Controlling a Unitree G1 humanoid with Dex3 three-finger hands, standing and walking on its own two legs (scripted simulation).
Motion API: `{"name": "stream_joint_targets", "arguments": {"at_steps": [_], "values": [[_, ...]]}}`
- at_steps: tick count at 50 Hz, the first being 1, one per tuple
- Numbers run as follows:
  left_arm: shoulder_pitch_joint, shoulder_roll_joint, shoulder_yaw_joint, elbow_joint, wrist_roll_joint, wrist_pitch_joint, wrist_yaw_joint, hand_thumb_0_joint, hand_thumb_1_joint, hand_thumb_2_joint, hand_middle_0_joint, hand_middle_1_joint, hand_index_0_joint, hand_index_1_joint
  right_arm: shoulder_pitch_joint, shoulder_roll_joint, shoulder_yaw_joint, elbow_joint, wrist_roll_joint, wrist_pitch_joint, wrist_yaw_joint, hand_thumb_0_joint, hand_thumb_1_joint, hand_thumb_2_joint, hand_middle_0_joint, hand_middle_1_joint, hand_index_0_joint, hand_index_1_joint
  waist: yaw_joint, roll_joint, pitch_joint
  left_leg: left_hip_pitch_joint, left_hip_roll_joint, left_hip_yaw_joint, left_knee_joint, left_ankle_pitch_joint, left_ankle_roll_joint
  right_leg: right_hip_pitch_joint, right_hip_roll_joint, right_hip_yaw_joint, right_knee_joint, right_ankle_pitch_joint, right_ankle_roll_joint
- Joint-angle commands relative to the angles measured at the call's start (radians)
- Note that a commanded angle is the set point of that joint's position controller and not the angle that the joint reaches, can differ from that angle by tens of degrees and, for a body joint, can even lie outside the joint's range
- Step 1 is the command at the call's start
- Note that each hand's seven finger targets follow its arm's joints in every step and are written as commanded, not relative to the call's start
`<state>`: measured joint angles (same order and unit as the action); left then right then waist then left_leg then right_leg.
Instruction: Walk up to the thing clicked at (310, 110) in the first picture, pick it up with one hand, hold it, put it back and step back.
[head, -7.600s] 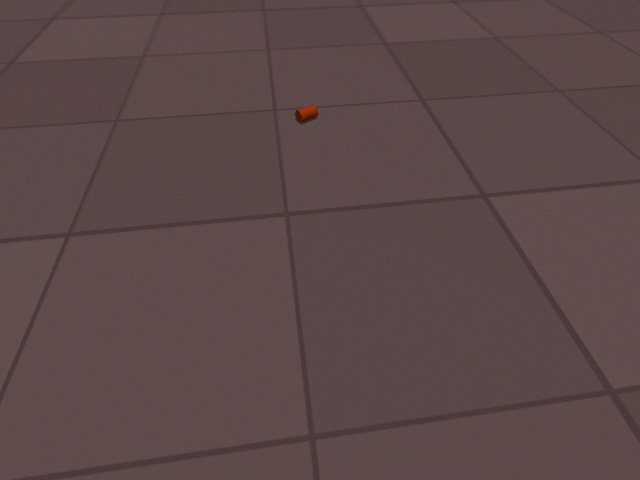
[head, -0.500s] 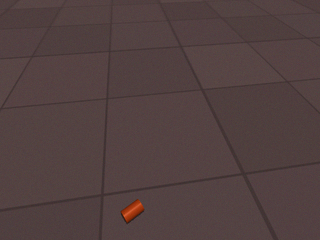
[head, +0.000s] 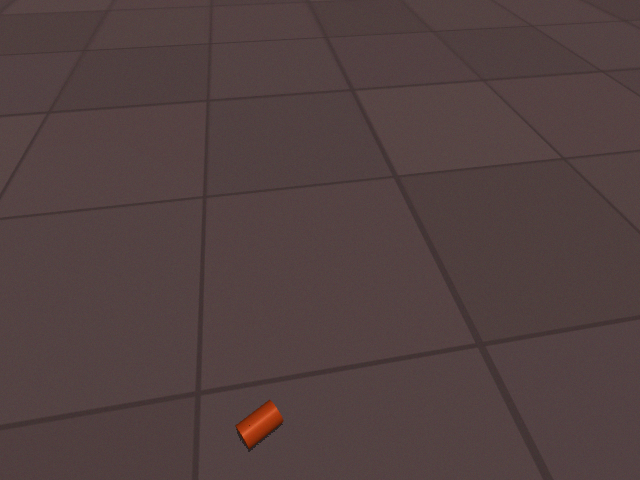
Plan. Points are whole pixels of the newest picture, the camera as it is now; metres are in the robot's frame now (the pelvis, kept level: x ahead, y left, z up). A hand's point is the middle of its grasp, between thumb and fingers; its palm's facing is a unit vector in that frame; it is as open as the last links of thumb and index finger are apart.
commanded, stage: walk up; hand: left
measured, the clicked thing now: (259, 423) +0.45 +0.19 -0.74
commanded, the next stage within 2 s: stand in 0.16 s
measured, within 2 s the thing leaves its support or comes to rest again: neither
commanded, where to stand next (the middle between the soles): +0.04 -0.01 m, yaw +0 degrees
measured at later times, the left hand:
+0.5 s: hand out of the picture +0.08 +0.25 -0.16, palm faces -0.01 -0.94 -0.33, open 7.4 cm
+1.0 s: hand out of the picture +0.10 +0.25 -0.16, palm faces -0.02 -0.94 -0.33, open 7.4 cm
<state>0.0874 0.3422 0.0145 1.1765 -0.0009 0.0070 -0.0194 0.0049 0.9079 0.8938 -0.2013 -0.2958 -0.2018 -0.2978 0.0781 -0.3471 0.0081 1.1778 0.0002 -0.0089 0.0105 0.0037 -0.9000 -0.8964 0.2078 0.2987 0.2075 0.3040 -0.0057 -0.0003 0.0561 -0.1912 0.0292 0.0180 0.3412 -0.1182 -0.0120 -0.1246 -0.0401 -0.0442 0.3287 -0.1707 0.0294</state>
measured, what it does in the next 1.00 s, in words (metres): stands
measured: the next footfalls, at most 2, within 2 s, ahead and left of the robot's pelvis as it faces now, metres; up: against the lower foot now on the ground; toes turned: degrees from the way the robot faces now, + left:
none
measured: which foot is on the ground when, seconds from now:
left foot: down 0.00-1.00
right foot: down 0.00-1.00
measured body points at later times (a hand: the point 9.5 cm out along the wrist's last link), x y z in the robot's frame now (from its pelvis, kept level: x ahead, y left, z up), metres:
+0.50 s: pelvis +0.02 +0.00 +0.00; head +0.03 +0.00 +0.45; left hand +0.08 +0.30 -0.13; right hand +0.10 -0.30 -0.13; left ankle +0.04 +0.13 -0.75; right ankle +0.01 -0.14 -0.75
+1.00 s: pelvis +0.03 +0.00 +0.00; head +0.03 +0.00 +0.45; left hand +0.10 +0.30 -0.13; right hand +0.11 -0.30 -0.13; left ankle +0.04 +0.13 -0.75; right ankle +0.01 -0.14 -0.75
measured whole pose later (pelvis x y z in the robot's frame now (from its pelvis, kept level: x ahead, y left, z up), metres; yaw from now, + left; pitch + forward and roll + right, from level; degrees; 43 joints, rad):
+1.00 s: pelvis +0.03 +0.00 +0.00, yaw +0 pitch -2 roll +0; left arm 0.10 0.35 0.01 1.15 0.01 0.00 -0.01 0.00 0.91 0.89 -0.20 -0.30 -0.20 -0.30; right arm 0.08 -0.35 0.01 1.15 -0.01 0.00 0.01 0.00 -0.90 -0.90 0.21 0.30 0.21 0.30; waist 0.00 0.00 0.04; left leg -0.14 0.03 0.01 0.32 -0.15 -0.02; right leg -0.07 -0.04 -0.05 0.30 -0.20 0.03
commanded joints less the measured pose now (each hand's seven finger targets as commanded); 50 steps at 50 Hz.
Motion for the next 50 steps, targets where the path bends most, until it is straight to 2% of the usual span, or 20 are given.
{"name": "stream_joint_targets", "arguments": {"at_steps": [1,4,7,8,11,13,14,16,19,22,25,29,31,40,43,50], "values": [[-0.053,0.21,0.035,-0.064,0.0,-0.025,0.016,0.0,0.9,0.9,-0.2,-0.3,-0.2,-0.3,-0.065,-0.218,-0.041,-0.063,-0.001,-0.024,-0.012,0.0,-0.9,-0.9,0.2,0.3,0.2,0.3,0.003,0.007,-0.099,0.033,0.108,-0.109,-0.062,0.011,0.025,0.01,-0.104,0.09,-0.069,0.043,-0.037],[-0.047,0.208,0.036,-0.06,0.001,-0.023,0.016,0.0,0.9,0.9,-0.2,-0.3,-0.2,-0.3,-0.073,-0.221,-0.042,-0.064,-0.002,-0.024,-0.013,0.0,-0.9,-0.9,0.2,0.3,0.2,0.3,0.005,0.016,-0.086,0.018,0.11,-0.118,-0.076,-0.015,0.025,0.007,-0.099,0.084,-0.066,0.034,-0.036],[-0.052,0.207,0.036,-0.06,0.003,-0.024,0.017,0.0,0.9,0.9,-0.2,-0.3,-0.2,-0.3,-0.071,-0.217,-0.045,-0.062,-0.002,-0.023,-0.013,0.0,-0.9,-0.9,0.2,0.3,0.2,0.3,0.001,0.0,-0.095,0.044,0.11,-0.111,-0.065,0.021,0.026,0.002,-0.101,0.085,-0.075,0.038,-0.037],[-0.042,0.21,0.033,-0.063,0.015,-0.028,0.018,0.0,0.9,0.9,-0.2,-0.3,-0.2,-0.3,-0.049,-0.214,-0.044,-0.064,-0.012,-0.02,-0.013,0.0,-0.9,-0.9,0.2,0.3,0.2,0.3,-0.004,0.02,-0.1,0.035,0.105,-0.107,-0.077,-0.039,0.017,0.011,-0.106,0.089,-0.08,-0.008,-0.034],[-0.034,0.213,0.031,-0.064,0.017,-0.03,0.018,0.0,0.9,0.9,-0.2,-0.3,-0.2,-0.3,-0.061,-0.218,-0.046,-0.071,-0.011,-0.016,-0.011,0.0,-0.9,-0.9,0.2,0.3,0.2,0.3,-0.001,0.02,-0.065,0.021,0.104,-0.119,-0.087,-0.112,0.016,-0.03,-0.097,0.085,-0.081,-0.066,-0.032],[-0.04,0.217,0.033,-0.073,0.017,-0.032,0.019,0.0,0.9,0.9,-0.2,-0.3,-0.2,-0.3,-0.059,-0.221,-0.048,-0.077,-0.011,-0.017,-0.01,0.0,-0.9,-0.9,0.2,0.3,0.2,0.3,-0.002,0.01,-0.073,0.015,0.106,-0.121,-0.086,-0.101,0.018,-0.023,-0.101,0.087,-0.077,-0.058,-0.034],[-0.031,0.212,0.03,-0.074,0.016,-0.033,0.02,0.0,0.9,0.9,-0.2,-0.3,-0.2,-0.3,-0.076,-0.221,-0.049,-0.082,-0.011,-0.017,-0.01,0.0,-0.9,-0.9,0.2,0.3,0.2,0.3,0.006,0.008,-0.08,0.034,0.107,-0.118,-0.072,-0.066,0.022,-0.024,-0.105,0.087,-0.078,-0.038,-0.034],[-0.039,0.214,0.031,-0.077,0.016,-0.038,0.021,0.0,0.9,0.9,-0.2,-0.3,-0.2,-0.3,-0.056,-0.216,-0.046,-0.079,-0.011,-0.02,-0.01,0.0,-0.9,-0.9,0.2,0.3,0.2,0.3,-0.002,0.005,-0.085,0.042,0.105,-0.112,-0.066,-0.007,0.02,-0.015,-0.11,0.092,-0.082,-0.003,-0.034],[-0.04,0.219,0.032,-0.083,0.014,-0.04,0.022,0.0,0.9,0.9,-0.2,-0.3,-0.2,-0.3,-0.061,-0.217,-0.048,-0.083,-0.012,-0.023,-0.011,0.0,-0.9,-0.9,0.2,0.3,0.2,0.3,0.001,0.003,-0.103,0.061,0.11,-0.106,-0.046,0.079,0.025,0.01,-0.114,0.089,-0.073,0.063,-0.033],[-0.029,0.217,0.031,-0.08,0.011,-0.041,0.023,0.0,0.9,0.9,-0.2,-0.3,-0.2,-0.3,-0.062,-0.219,-0.048,-0.081,-0.009,-0.022,-0.012,0.0,-0.9,-0.9,0.2,0.3,0.2,0.3,0.004,-0.004,-0.109,0.082,0.112,-0.105,-0.04,0.114,0.023,0.014,-0.112,0.086,-0.072,0.078,-0.03],[-0.027,0.219,0.031,-0.078,0.013,-0.038,0.023,0.0,0.9,0.9,-0.2,-0.3,-0.2,-0.3,-0.052,-0.218,-0.044,-0.079,-0.008,-0.021,-0.013,0.0,-0.9,-0.9,0.2,0.3,0.2,0.3,0.002,0.006,-0.101,0.069,0.11,-0.103,-0.049,0.104,0.023,0.034,-0.113,0.08,-0.074,0.089,-0.03],[-0.023,0.221,0.034,-0.081,0.01,-0.036,0.024,0.0,0.9,0.9,-0.2,-0.3,-0.2,-0.3,-0.059,-0.219,-0.045,-0.084,-0.009,-0.022,-0.014,0.0,-0.9,-0.9,0.2,0.3,0.2,0.3,0.008,0.009,-0.112,0.092,0.114,-0.1,-0.046,0.156,0.023,0.041,-0.113,0.076,-0.064,0.122,-0.032],[-0.022,0.22,0.033,-0.078,0.011,-0.034,0.023,0.0,0.9,0.9,-0.2,-0.3,-0.2,-0.3,-0.046,-0.215,-0.041,-0.081,-0.007,-0.023,-0.015,0.0,-0.9,-0.9,0.2,0.3,0.2,0.3,0.004,0.009,-0.089,0.071,0.108,-0.102,-0.062,0.113,0.017,0.038,-0.108,0.074,-0.072,0.088,-0.03],[-0.028,0.222,0.031,-0.086,0.011,-0.035,0.025,0.0,0.9,0.9,-0.2,-0.3,-0.2,-0.3,-0.054,-0.218,-0.042,-0.087,-0.008,-0.021,-0.016,0.0,-0.9,-0.9,0.2,0.3,0.2,0.3,0.005,0.001,-0.102,0.098,0.115,-0.1,-0.052,0.148,0.021,0.035,-0.112,0.074,-0.073,0.102,-0.031],[-0.033,0.219,0.028,-0.088,0.011,-0.035,0.026,0.0,0.9,0.9,-0.2,-0.3,-0.2,-0.3,-0.052,-0.22,-0.042,-0.086,-0.008,-0.019,-0.017,0.0,-0.9,-0.9,0.2,0.3,0.2,0.3,0.003,0.002,-0.084,0.085,0.11,-0.099,-0.055,0.113,0.018,0.026,-0.111,0.076,-0.084,0.079,-0.029],[-0.03,0.221,0.029,-0.091,0.013,-0.033,0.025,0.0,0.9,0.9,-0.2,-0.3,-0.2,-0.3,-0.046,-0.217,-0.04,-0.086,-0.009,-0.021,-0.017,0.0,-0.9,-0.9,0.2,0.3,0.2,0.3,0.006,0.018,-0.085,0.071,0.111,-0.099,-0.067,0.11,0.018,0.05,-0.114,0.077,-0.081,0.089,-0.033]]}}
